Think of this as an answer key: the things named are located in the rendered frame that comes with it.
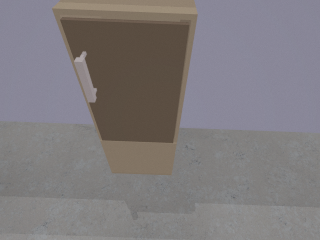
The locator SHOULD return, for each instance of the handle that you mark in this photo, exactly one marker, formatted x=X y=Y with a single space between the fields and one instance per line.
x=83 y=72

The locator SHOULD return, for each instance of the cupboard door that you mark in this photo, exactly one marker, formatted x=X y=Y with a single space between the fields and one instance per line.
x=137 y=68

